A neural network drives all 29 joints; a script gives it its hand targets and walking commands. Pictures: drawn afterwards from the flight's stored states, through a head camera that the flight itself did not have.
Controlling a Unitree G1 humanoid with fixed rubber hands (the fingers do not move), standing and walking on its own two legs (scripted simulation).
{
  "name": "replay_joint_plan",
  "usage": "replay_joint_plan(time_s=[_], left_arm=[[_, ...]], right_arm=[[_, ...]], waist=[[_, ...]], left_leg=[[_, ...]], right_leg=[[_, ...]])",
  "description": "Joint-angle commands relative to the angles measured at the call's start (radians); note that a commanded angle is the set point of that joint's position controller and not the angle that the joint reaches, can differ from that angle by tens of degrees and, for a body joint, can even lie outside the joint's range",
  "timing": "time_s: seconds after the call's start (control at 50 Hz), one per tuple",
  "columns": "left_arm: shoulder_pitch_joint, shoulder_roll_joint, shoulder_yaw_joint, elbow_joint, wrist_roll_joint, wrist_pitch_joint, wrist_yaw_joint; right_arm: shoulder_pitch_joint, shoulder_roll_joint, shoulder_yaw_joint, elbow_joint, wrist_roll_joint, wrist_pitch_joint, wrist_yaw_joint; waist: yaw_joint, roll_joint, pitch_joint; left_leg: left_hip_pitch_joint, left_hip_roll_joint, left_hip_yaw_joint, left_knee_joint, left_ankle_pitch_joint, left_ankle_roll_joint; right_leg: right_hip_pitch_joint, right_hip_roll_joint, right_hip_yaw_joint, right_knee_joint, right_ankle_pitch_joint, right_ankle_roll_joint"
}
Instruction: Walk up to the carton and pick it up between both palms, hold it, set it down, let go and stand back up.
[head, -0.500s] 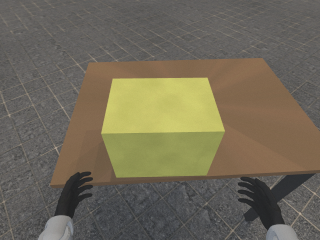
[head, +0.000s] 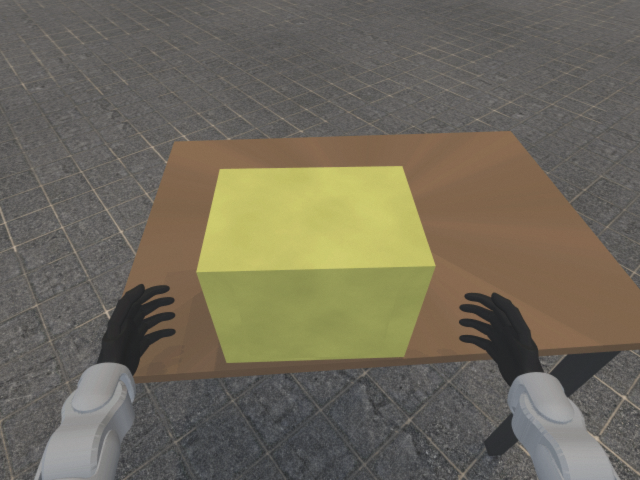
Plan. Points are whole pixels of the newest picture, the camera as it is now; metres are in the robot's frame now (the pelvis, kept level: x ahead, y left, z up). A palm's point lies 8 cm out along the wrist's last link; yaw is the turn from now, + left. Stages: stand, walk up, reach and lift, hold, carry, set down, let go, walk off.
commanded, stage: reach and lift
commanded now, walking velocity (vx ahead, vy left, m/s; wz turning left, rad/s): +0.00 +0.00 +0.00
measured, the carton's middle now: (313, 265) +0.41 +0.04 +0.03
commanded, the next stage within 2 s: none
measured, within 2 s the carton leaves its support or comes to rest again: neither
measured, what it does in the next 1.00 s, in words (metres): stands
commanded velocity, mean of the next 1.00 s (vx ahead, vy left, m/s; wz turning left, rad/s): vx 0.00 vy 0.00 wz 0.00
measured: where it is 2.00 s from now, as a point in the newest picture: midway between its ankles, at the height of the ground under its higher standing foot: outside the picture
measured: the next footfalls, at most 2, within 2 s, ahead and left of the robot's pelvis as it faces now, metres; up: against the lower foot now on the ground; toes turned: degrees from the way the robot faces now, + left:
none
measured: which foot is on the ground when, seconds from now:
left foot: down 0.00-1.00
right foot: down 0.00-1.00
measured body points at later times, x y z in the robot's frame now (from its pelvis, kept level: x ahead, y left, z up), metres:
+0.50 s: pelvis -0.01 +0.01 +0.00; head +0.00 +0.01 +0.45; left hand +0.32 +0.27 +0.09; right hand +0.36 -0.21 +0.09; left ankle -0.03 +0.13 -0.75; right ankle -0.03 -0.12 -0.75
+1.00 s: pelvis -0.01 +0.01 +0.00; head +0.02 +0.00 +0.45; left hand +0.39 +0.28 +0.14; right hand +0.43 -0.20 +0.13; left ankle -0.03 +0.13 -0.75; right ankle -0.03 -0.12 -0.75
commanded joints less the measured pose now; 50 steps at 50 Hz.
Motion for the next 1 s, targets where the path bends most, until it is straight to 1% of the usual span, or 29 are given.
replay_joint_plan(time_s=[0.0,0.1,0.2,0.46,0.72,0.98], left_arm=[[-0.234,0.153,0.073,-0.156,-0.013,0.015,-0.006],[-0.367,0.183,0.074,-0.131,-0.038,0.042,0.0],[-0.478,0.219,0.072,-0.092,-0.059,0.05,0.011],[-0.695,0.267,0.069,0.017,-0.074,0.099,0.017],[-0.937,0.307,0.055,0.131,-0.092,0.16,0.027],[-1.183,0.361,0.039,0.278,-0.113,0.208,0.034]], right_arm=[[-0.252,-0.166,-0.09,-0.151,0.0,0.012,-0.004],[-0.399,-0.195,-0.105,-0.122,0.015,0.038,0.01],[-0.534,-0.224,-0.108,-0.058,0.033,0.051,0.024],[-0.82,-0.282,-0.097,0.141,0.075,0.084,0.042],[-1.087,-0.311,-0.089,0.298,0.093,0.136,0.058],[-1.346,-0.322,-0.077,0.429,0.086,0.195,0.063]], waist=[[0.005,0.009,-0.106],[0.014,0.006,-0.158],[0.018,0.002,-0.237],[0.011,0.006,-0.381],[0.016,0.013,-0.481],[0.021,0.009,-0.61]], left_leg=[[0.091,-0.035,0.005,-0.003,0.414,-0.004],[0.1,-0.028,0.005,-0.002,0.385,-0.002],[0.12,-0.028,0.002,0.007,0.395,0.001],[0.184,-0.041,-0.015,0.019,0.528,-0.022],[0.199,-0.049,-0.024,0.022,0.596,-0.045],[0.196,-0.05,-0.031,0.028,0.639,-0.059]], right_leg=[[-0.05,0.025,0.018,-0.061,0.233,0.017],[-0.06,0.025,0.021,-0.067,0.182,0.015],[-0.059,0.024,0.021,-0.068,0.181,0.018],[-0.031,0.036,0.018,-0.082,0.323,0.027],[-0.03,0.042,0.015,-0.089,0.413,0.036],[-0.057,0.04,0.008,-0.086,0.487,0.052]])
